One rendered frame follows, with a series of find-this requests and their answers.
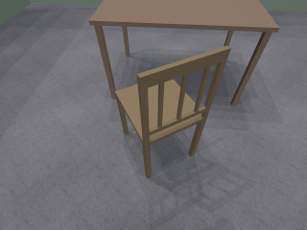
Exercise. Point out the table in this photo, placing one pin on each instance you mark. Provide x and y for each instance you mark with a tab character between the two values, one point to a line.
217	15

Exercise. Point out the chair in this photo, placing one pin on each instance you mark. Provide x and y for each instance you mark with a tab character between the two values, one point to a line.
159	108

